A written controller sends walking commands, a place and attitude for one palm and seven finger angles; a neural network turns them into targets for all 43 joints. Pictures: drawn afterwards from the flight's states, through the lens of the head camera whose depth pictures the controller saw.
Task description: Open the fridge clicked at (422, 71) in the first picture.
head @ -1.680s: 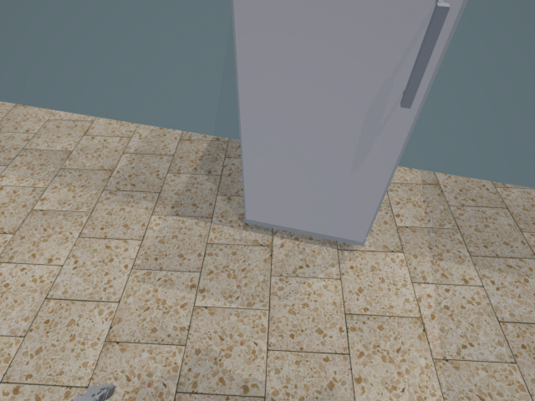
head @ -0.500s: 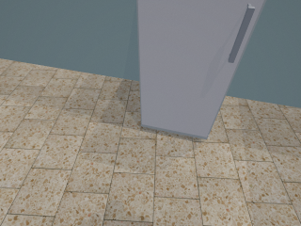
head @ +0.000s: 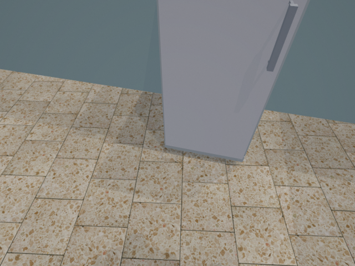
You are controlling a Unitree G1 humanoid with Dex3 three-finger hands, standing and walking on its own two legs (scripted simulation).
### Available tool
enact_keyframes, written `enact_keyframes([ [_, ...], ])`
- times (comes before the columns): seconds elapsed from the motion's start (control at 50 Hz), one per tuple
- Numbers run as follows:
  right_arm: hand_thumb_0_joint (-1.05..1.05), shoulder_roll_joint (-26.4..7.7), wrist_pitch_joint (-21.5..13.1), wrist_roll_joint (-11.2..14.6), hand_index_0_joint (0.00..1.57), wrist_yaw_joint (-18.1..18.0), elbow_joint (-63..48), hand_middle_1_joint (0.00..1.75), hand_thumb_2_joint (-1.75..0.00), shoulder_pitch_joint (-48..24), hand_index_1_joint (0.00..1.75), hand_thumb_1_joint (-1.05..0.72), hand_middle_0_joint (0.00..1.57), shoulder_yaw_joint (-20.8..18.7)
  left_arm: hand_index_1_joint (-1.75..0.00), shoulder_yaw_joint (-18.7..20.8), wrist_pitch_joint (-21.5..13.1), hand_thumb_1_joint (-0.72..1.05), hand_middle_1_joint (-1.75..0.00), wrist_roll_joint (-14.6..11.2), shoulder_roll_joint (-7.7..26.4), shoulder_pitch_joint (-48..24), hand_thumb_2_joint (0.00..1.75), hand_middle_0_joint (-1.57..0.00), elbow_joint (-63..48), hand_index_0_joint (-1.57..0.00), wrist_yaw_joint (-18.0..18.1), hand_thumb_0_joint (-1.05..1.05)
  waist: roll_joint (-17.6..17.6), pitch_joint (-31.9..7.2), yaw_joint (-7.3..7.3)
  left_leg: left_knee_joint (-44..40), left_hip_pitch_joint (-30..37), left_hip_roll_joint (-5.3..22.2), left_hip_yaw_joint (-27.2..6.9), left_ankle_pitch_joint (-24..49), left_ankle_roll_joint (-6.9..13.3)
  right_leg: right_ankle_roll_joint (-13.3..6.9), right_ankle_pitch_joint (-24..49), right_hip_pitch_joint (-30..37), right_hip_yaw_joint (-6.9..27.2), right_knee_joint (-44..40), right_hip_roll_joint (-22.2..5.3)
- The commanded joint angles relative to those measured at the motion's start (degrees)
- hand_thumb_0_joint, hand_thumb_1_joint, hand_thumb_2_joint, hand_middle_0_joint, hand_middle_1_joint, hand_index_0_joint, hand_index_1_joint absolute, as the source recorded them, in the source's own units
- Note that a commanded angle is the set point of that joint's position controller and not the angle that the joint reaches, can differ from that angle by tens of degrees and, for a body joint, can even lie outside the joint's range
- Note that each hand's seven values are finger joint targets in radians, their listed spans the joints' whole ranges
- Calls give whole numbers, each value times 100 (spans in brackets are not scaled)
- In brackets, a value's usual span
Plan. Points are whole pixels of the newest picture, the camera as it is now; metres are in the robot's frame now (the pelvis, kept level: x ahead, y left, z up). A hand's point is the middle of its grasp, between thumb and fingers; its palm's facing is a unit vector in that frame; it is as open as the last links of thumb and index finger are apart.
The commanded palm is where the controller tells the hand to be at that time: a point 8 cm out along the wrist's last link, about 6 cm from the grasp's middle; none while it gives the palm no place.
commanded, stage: turn to face it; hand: right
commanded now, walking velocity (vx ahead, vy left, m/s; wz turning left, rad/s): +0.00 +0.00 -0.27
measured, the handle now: (279, 38) +0.86 -0.33 +0.13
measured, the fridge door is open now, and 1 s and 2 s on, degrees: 0 0 0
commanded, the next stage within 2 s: take the last steps up to it in 0.32 s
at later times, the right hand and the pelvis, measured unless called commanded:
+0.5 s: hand out of the picture +0.00 -0.21 -0.19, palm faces +0.11 +0.97 -0.22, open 7.4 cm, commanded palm none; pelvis -0.02 -0.01 -0.02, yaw -5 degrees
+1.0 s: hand out of the picture -0.04 -0.23 -0.19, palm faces +0.23 +0.96 -0.14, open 7.4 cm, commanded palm none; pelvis +0.08 -0.08 -0.01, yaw -9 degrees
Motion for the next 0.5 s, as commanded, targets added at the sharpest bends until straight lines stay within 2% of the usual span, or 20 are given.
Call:
enact_keyframes([
  [0.0, 0, -948, -85, 6, 20, -105, -419, 30, -90, -34, 30, -90, 20, -201, -30, 216, -58, 90, -30, -31, 959, -179, 90, -20, -402, -20, 65, 0, -109, -441, -30, -49, 133, 689, -412, 937, 112, -182, 1196, -67, 584, -86, -660],
  [0.08, 0, -648, 14, -1, 20, -140, -459, 30, -90, 112, 30, -90, 20, -156, -30, 168, 40, 90, -30, -14, 603, -28, 90, -20, -440, -20, 49, 0, -64, -278, -38, 76, -9, 724, -384, 646, 62, -145, 956, -402, 643, 46, -598],
  [0.1, 0, -579, 28, -8, 20, -152, -476, 30, -90, 185, 30, -90, 20, -150, -30, 161, 59, 90, -30, -13, 528, 48, 90, -20, -452, -20, 42, 0, -42, -360, -34, 123, 15, 740, -379, 652, 55, -133, 982, -454, 634, 131, -587],
  [0.2, 0, -496, 70, -12, 20, -182, -609, 30, -90, 329, 30, -90, 20, -185, -30, 190, 113, 90, -30, -10, 379, 205, 90, -20, -579, -20, 37, 0, 101, -325, -49, 246, -92, 833, -358, 450, 88, -131, 892, -762, 703, 423, -469],
  [0.28, 0, -472, 80, -12, 20, -201, -712, 30, -90, 404, 30, -90, 20, -245, -30, 241, 155, 90, -30, -8, 217, 380, 90, -20, -654, -20, 40, 0, 303, -343, -1, 160, -310, 1117, -488, 189, 275, -93, 630, -858, 590, 857, -290],
  [0.32, 0, -420, 95, -22, 20, -209, -794, 30, -90, 387, 30, -90, 20, -274, -30, 273, 172, 90, -30, -5, 147, 500, 90, -20, -689, -20, 41, 0, 349, -328, 42, 201, -502, 1157, -406, -93, 310, -112, 467, -858, 595, 984, -279],
  [0.36, 0, -311, 120, -27, 20, -209, -846, 30, -90, 338, 30, -90, 20, -283, -30, 291, 173, 90, -30, 11, 128, 584, 90, -20, -709, -20, 38, 0, -25, -160, 72, 447, -697, 926, -170, -583, 198, -196, 289, -1005, 886, 720, -394],
  [0.4, 0, -88, 129, -26, 20, -210, -835, 30, -90, 455, 30, -90, 20, -277, -30, 305, 134, 90, -30, 24, 211, 568, 90, -20, -739, -20, 47, 0, -596, -146, -1, 941, -543, 464, 150, -777, -12, -409, 145, -1271, 1578, 82, -710],
  [0.42, 0, 47, 112, -29, 20, -199, -762, 30, -90, 646, 30, -90, 20, -269, -30, 311, 110, 90, -30, 33, 275, 588, 90, -20, -745, -20, 62, 0, -855, -328, -41, 1219, -370, 276, 264, -994, -76, -573, -414, -1253, 1982, -268, -891],
  [0.44, 0, 141, 95, -56, 20, -176, -693, 30, -90, 783, 30, -90, 20, -255, -30, 337, 97, 90, -30, 33, 335, 621, 90, -20, -748, -20, 80, 0, -971, -379, -51, 1445, -347, 138, 292, -1258, -92, -708, -1229, -1255, 2269, -545, -986],
  [0.48, 0, 281, 56, -102, 20, -116, -619, 30, -90, 977, 30, -90, 20, -232, -30, 372, 71, 90, -30, 35, 312, 677, 90, -20, -744, -20, 115, 0, -1094, -273, -73, 1548, -435, 24, 196, -1418, -51, -868, -2211, -1285, 2459, -728, -978],
])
